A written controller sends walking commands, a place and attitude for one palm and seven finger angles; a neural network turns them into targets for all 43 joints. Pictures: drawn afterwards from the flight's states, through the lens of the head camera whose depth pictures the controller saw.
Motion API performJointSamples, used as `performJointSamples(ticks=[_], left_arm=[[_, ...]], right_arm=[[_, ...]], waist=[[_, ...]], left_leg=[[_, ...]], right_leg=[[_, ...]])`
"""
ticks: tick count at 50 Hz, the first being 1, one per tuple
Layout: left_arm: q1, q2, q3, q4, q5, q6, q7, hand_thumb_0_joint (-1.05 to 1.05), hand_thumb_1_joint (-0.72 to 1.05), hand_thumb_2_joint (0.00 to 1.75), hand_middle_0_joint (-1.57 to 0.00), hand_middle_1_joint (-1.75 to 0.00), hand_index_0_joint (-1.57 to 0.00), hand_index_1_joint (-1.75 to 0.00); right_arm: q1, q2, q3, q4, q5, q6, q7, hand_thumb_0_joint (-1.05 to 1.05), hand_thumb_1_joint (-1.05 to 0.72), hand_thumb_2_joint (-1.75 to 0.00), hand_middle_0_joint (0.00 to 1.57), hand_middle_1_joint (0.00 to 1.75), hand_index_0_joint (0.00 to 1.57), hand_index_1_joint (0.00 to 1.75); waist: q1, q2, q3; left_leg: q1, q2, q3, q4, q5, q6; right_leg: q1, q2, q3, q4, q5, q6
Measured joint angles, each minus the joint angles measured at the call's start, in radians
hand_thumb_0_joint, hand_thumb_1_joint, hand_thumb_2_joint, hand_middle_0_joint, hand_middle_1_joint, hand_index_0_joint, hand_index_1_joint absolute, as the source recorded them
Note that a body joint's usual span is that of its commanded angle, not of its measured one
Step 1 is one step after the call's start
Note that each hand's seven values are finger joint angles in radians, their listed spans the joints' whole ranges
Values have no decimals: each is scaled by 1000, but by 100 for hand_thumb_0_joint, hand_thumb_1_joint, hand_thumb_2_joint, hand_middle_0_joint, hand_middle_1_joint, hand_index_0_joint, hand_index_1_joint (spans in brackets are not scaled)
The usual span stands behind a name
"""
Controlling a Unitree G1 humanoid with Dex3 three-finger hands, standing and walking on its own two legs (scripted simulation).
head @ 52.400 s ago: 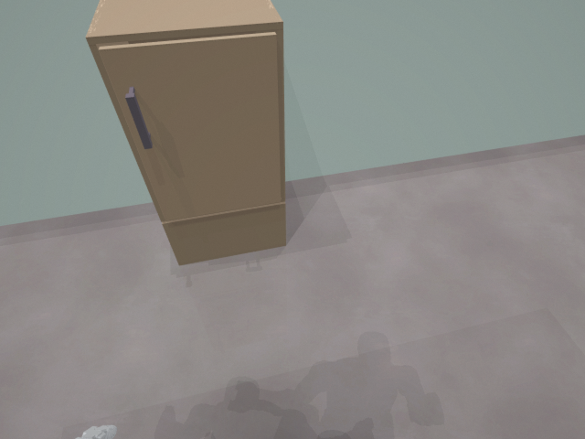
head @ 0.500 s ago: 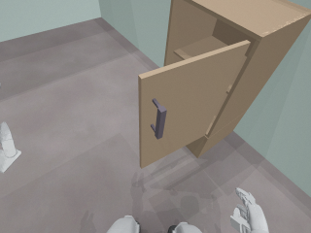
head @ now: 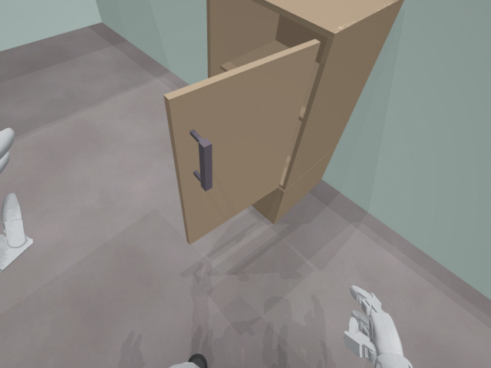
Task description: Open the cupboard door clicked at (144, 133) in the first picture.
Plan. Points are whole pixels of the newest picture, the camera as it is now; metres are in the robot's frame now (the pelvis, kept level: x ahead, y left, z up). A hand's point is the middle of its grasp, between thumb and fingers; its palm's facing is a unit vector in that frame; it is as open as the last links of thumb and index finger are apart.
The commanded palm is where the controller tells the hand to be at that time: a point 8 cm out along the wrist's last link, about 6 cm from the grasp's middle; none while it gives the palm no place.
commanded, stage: stop stepping back and stand still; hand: left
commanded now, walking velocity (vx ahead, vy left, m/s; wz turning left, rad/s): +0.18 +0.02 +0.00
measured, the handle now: (200, 161) +0.54 +0.12 -0.04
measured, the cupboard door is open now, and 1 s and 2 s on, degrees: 83 83 83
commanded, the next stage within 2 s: let the arm hang, fingers relaxed in 0.74 s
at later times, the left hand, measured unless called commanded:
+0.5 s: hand out of the picture +0.10 +0.22 +0.17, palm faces +0.47 -0.75 -0.47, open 7.4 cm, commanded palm +0.04 +0.27 +0.18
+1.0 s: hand out of the picture +0.08 +0.24 -0.06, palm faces +0.17 -0.90 -0.39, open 7.4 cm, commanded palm none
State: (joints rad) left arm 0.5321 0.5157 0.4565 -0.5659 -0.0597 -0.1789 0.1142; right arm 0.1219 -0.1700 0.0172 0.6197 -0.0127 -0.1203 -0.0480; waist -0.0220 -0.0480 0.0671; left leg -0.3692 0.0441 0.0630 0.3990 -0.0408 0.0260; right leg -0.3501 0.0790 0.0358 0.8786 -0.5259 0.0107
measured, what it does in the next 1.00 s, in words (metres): steps on the spot: right foot, then left foot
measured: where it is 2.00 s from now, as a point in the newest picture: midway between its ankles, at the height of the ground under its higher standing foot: outside the picture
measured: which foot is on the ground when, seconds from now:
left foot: down 0.00-0.14, up 0.16-0.44, down 0.46-1.00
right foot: up 0.00-0.12, down 0.14-1.00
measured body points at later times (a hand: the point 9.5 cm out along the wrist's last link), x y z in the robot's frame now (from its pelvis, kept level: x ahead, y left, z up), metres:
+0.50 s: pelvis -0.08 -0.04 +0.00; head -0.09 -0.06 +0.45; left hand +0.07 +0.26 +0.19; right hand +0.06 -0.29 -0.10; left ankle -0.12 +0.11 -0.74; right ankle -0.04 -0.10 -0.74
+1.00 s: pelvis -0.10 -0.01 -0.01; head -0.09 -0.03 +0.43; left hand +0.07 +0.29 -0.04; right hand +0.04 -0.24 -0.14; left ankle -0.12 +0.11 -0.74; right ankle -0.04 -0.10 -0.74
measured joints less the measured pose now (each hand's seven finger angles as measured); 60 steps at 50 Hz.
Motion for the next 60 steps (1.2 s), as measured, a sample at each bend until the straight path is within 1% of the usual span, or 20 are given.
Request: performJointSamples(ticks=[3,5,7,9,10,13,18,22,23,24,26,30,34,39,42,44,47,51,56,60], left_arm=[[86,0,-4,-33,-6,26,12,2,89,90,-21,-30,-21,-30],[132,5,-8,-42,-5,35,25,2,89,90,-21,-30,-22,-30],[155,21,5,-44,0,38,35,2,89,90,-21,-30,-22,-30],[143,5,4,-35,10,33,38,2,88,90,-21,-30,-22,-30],[129,-11,-2,-20,16,26,39,2,88,90,-21,-30,-22,-30],[66,-78,-19,61,29,4,48,2,88,90,-21,-30,-22,-30],[-30,-165,-65,192,50,-5,63,1,89,90,-21,-30,-21,-30],[-17,-174,-94,162,56,-6,59,2,89,90,-21,-30,-21,-30],[-10,-164,-94,144,55,-12,57,2,89,90,-21,-30,-21,-30],[-3,-150,-89,131,53,-18,54,2,89,90,-21,-30,-21,-30],[25,-124,-71,115,48,-31,49,2,89,90,-21,-30,-21,-30],[51,-99,-44,119,46,-41,48,2,88,90,-21,-30,-22,-30],[13,-112,-44,145,46,-41,49,2,88,90,-21,-30,-22,-30],[-7,-142,-62,152,44,-29,46,2,89,90,-21,-30,-21,-30],[0,-142,-61,142,47,-27,44,2,89,90,-21,-30,-21,-30],[-75,-128,-117,270,74,-24,0,1,89,90,-20,-30,-21,-30],[-224,-171,-245,619,92,98,-65,1,89,90,-20,-30,-20,-30],[-320,-264,-367,1063,98,214,-98,1,90,90,-19,-30,-20,-30],[-313,-377,-450,1406,75,240,-104,1,92,90,-20,-30,-20,-30],[-322,-358,-419,1497,72,204,-87,-5,101,90,-21,-30,-21,-30]], right_arm=[[32,-14,-7,-33,3,-9,3,1,-90,-90,20,30,21,30],[63,-22,-12,-45,4,-5,-8,1,-90,-90,20,30,21,30],[91,-27,-18,-49,3,4,-20,1,-90,-90,20,30,21,30],[98,-44,-26,-15,-2,18,-26,1,-90,-90,20,30,20,30],[106,-50,-29,14,-4,23,-27,1,-90,-90,20,30,20,30],[153,-58,-30,78,1,28,-36,1,-90,-90,20,30,20,30],[204,-73,-30,105,9,-5,-52,1,-90,-90,20,30,20,30],[200,-89,-35,75,9,-19,-44,1,-90,-90,20,30,20,30],[190,-89,-38,66,9,-20,-43,1,-90,-90,20,30,20,30],[177,-81,-39,62,11,-17,-40,1,-90,-90,20,30,20,30],[159,-69,-33,49,15,-15,-35,1,-90,-90,20,30,20,30],[148,-55,-22,25,16,-23,-33,1,-90,-90,20,30,20,30],[137,-51,-15,33,15,-22,-28,1,-90,-90,20,30,20,30],[136,-42,-2,43,9,-14,-28,1,-90,-90,20,30,20,30],[140,-34,4,39,8,-18,-28,1,-90,-90,20,30,20,30],[132,-48,-18,77,8,-27,11,1,-90,-90,20,30,20,30],[93,-81,-32,149,-4,40,40,1,-90,-90,20,30,20,30],[66,-75,-23,210,-14,100,47,1,-90,-90,20,30,20,30],[88,-34,-6,293,-15,129,40,1,-91,-90,20,30,20,30],[137,-4,-1,377,-15,145,32,1,-91,-90,20,30,20,30]], waist=[[-20,10,-7],[-29,13,-21],[-28,-2,-36],[-1,4,-34],[16,4,-44],[45,0,-94],[31,14,-135],[8,53,-127],[2,62,-117],[1,55,-101],[4,44,-87],[9,52,-89],[23,58,-82],[24,38,-74],[20,31,-68],[23,46,-79],[27,80,-91],[4,74,-59],[-7,23,2],[25,19,18]], left_leg=[[10,12,2,-34,36,-10],[-1,7,-6,-33,23,-16],[-45,-13,-7,24,-72,-29],[-118,-29,-41,229,-211,-47],[-147,-39,-53,350,-240,-53],[-145,-47,-42,522,-245,-54],[45,-32,-9,304,-306,-12],[208,-12,-19,62,-300,23],[221,-4,-31,35,-264,9],[221,-5,-31,40,-244,-18],[220,-5,-18,58,-245,-42],[199,-3,-12,105,-279,-29],[174,-16,-34,155,-300,-1],[195,-31,-28,134,-285,-35],[203,-37,-23,122,-282,-37],[162,-47,-37,155,-290,-31],[112,-69,-46,205,-306,-18],[110,-79,-46,220,-311,-12],[157,-73,-46,162,-281,-12],[173,-60,-67,107,-246,-17]], right_leg=[[-6,-15,-45,-23,22,-6],[43,-28,-77,-126,29,-20],[110,-46,-90,-292,55,-47],[95,-50,-95,-317,215,-88],[89,-52,-92,-320,242,-96],[101,-65,-84,-377,274,-95],[106,-86,-109,-428,313,-95],[78,-65,-140,-402,313,-94],[67,-57,-148,-386,309,-94],[64,-59,-147,-372,306,-93],[60,-60,-134,-359,305,-90],[49,-54,-124,-343,304,-92],[37,-52,-122,-322,301,-95],[42,-69,-111,-311,293,-76],[47,-74,-105,-316,295,-67],[16,-88,-117,-292,287,-60],[-29,-113,-124,-239,264,-52],[-32,-124,-122,-221,256,-48],[19,-114,-123,-288,292,-44],[62,-99,-146,-386,343,-49]])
